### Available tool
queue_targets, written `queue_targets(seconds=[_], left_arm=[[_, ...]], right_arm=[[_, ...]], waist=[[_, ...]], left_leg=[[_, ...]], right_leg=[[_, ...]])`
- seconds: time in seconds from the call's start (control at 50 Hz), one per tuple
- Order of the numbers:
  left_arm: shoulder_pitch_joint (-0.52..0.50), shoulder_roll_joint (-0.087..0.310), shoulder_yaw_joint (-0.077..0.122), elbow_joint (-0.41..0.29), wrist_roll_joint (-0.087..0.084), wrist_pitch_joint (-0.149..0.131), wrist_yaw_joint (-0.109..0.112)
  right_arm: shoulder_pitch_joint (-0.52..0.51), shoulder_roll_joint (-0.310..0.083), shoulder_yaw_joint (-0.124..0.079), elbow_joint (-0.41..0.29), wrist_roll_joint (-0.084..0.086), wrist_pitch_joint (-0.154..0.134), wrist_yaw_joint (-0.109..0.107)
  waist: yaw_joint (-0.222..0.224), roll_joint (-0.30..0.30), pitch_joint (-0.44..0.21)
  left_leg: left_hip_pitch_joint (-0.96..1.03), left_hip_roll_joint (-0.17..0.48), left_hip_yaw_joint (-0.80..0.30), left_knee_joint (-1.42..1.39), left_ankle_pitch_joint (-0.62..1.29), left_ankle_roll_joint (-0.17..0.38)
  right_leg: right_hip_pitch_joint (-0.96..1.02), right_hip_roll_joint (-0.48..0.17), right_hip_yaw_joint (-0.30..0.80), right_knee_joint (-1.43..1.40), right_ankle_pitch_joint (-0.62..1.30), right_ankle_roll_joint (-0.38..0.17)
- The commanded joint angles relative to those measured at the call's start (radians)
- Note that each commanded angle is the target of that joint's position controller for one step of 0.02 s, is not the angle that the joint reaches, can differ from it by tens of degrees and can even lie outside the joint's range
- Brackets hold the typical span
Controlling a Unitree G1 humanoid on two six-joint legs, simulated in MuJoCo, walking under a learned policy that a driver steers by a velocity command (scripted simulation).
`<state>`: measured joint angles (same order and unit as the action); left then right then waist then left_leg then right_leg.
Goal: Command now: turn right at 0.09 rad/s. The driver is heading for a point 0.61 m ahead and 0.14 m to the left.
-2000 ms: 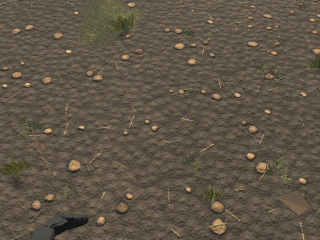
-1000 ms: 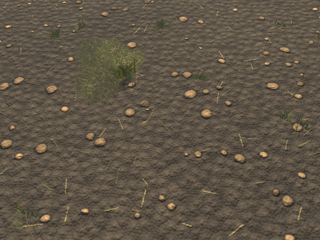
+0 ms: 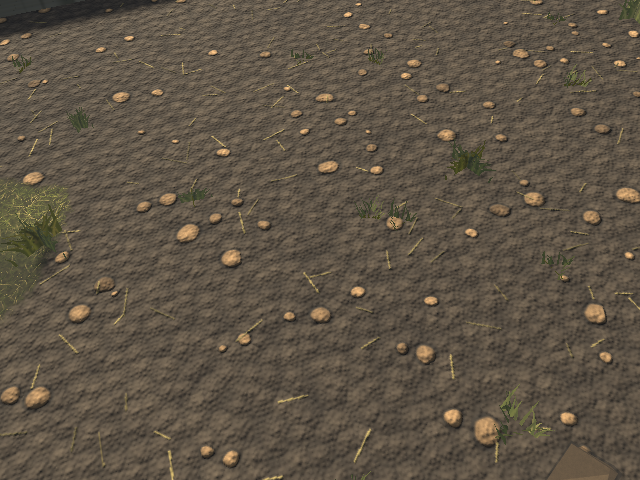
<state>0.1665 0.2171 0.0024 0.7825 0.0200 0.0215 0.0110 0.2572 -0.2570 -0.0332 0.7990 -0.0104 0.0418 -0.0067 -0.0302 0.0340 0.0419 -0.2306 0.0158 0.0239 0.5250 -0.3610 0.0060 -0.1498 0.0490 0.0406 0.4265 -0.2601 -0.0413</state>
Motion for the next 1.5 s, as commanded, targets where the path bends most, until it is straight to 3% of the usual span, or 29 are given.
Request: queue_targets(seconds=[0.02,0.06,0.08,0.1,0.14,0.18,0.46,0.72,1.3,1.32,1.36,1.4,1.42,1.46,1.5], left_arm=[[-0.039,0.145,0.026,-0.032,-0.009,-0.023,0.017],[-0.021,0.137,0.024,-0.014,-0.014,-0.025,0.016],[0.006,0.132,0.024,-0.003,-0.014,-0.023,0.012],[0.001,0.135,0.024,0.013,-0.01,-0.02,0.012],[0.004,0.136,0.026,0.039,-0.009,-0.02,0.013],[0.012,0.134,0.026,0.062,-0.009,-0.025,0.012],[0.068,0.117,0.016,0.225,-0.012,-0.03,0.023],[0.13,0.081,0.001,0.313,-0.012,-0.028,0.03],[0.2,0.013,-0.005,0.374,-0.011,-0.029,0.037],[0.211,0.007,-0.006,0.377,-0.01,-0.028,0.036],[0.217,0.028,0.005,0.37,-0.007,-0.022,0.035],[0.212,0.031,0.013,0.347,0.001,-0.015,0.028],[0.208,0.018,0.011,0.336,0.002,-0.018,0.026],[0.183,-0.016,0.005,0.312,0.003,-0.034,0.023],[0.186,-0.042,0.0,0.305,0.005,-0.054,0.022]], right_arm=[[0.016,-0.078,-0.016,-0.029,-0.004,-0.016,-0.001],[0.021,-0.086,-0.011,-0.007,-0.011,-0.029,-0.003],[0.007,-0.11,-0.016,0.005,-0.006,-0.031,-0.002],[0.007,-0.107,-0.018,0.021,-0.003,-0.031,0.002],[0.012,-0.089,-0.014,0.047,-0.005,-0.033,0.002],[0.017,-0.085,-0.012,0.072,-0.004,-0.04,-0.004],[0.016,-0.067,-0.002,0.222,-0.002,-0.038,-0.018],[0.031,-0.032,0.015,0.303,0.0,-0.039,-0.025],[0.095,0.025,0.026,0.354,0.0,-0.044,-0.034],[0.103,0.03,0.027,0.357,-0.001,-0.043,-0.034],[0.105,0.004,0.014,0.349,-0.003,-0.035,-0.032],[0.108,-0.004,0.005,0.33,-0.007,-0.027,-0.026],[0.117,0.004,0.005,0.323,-0.007,-0.028,-0.024],[0.147,0.016,0.003,0.321,-0.007,-0.038,-0.026],[0.164,-0.005,-0.005,0.325,-0.008,-0.048,-0.03]], waist=[[-0.003,-0.188,-0.06],[0.007,-0.141,-0.07],[0.032,-0.107,-0.035],[0.023,-0.076,0.006],[0.018,-0.043,0.026],[0.018,-0.023,-0.003],[0.017,-0.033,0.002],[0.024,-0.029,0.019],[0.025,-0.033,0.036],[0.025,-0.032,0.015],[0.026,-0.027,0.035],[0.023,-0.02,0.111],[0.019,-0.015,0.142],[0.003,0.007,0.151],[0.004,0.056,0.09]], left_leg=[[0.045,0.007,-0.019,-0.093,0.145,-0.011],[0.13,0.05,-0.051,-0.162,0.278,-0.021],[0.112,0.058,-0.069,-0.148,0.268,-0.021],[0.078,0.057,-0.072,-0.154,0.249,-0.019],[0.065,0.062,-0.079,-0.176,0.257,-0.014],[0.081,0.067,-0.085,-0.186,0.282,-0.007],[0.113,0.078,-0.096,-0.196,0.257,0.015],[0.089,0.075,-0.099,-0.197,0.249,0.021],[0.062,0.067,-0.103,-0.187,0.24,0.029],[0.07,0.059,-0.1,-0.196,0.16,0.03],[0.036,0.026,-0.093,-0.173,-0.096,0.052],[-0.042,0.025,-0.126,-0.166,-0.34,0.087],[-0.057,0.038,-0.156,-0.167,-0.38,0.102],[-0.014,0.08,-0.228,-0.19,-0.305,0.129],[0.05,0.131,-0.298,-0.236,-0.14,0.151]], right_leg=[[0.03,-0.198,0.145,-0.087,0.453,-0.073],[-0.014,-0.166,0.142,-0.093,0.249,-0.034],[-0.05,-0.138,0.143,-0.13,0.129,-0.021],[-0.053,-0.129,0.135,-0.14,0.074,-0.018],[-0.04,-0.124,0.128,-0.124,0.094,-0.02],[-0.015,-0.124,0.119,-0.108,0.154,-0.023],[-0.037,-0.114,0.102,-0.131,0.133,-0.014],[-0.035,-0.114,0.089,-0.121,0.139,-0.007],[-0.044,-0.115,0.074,-0.102,0.137,0.001],[-0.038,-0.106,0.071,-0.11,0.061,-0.001],[-0.076,-0.07,0.057,-0.08,-0.188,-0.023],[-0.172,-0.058,0.073,-0.052,-0.423,-0.054],[-0.21,-0.061,0.086,-0.034,-0.451,-0.063],[-0.254,-0.052,0.07,0.02,-0.315,-0.057],[-0.223,-0.013,0.008,0.098,-0.109,-0.04]])
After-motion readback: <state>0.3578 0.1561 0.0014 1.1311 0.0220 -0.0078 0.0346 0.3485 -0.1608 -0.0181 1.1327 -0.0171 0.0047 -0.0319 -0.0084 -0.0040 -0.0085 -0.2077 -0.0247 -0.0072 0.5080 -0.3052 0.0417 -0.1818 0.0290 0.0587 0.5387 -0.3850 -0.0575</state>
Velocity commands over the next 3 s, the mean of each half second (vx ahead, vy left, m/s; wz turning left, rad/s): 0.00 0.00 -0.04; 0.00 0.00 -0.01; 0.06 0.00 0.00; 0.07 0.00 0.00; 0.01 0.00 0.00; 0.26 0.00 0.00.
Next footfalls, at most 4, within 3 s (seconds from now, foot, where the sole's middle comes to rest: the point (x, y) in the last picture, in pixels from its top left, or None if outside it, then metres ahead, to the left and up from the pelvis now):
none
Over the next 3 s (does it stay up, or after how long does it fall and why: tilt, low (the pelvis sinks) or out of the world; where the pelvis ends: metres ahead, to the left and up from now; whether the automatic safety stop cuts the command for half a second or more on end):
stays up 0.11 0.06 0.00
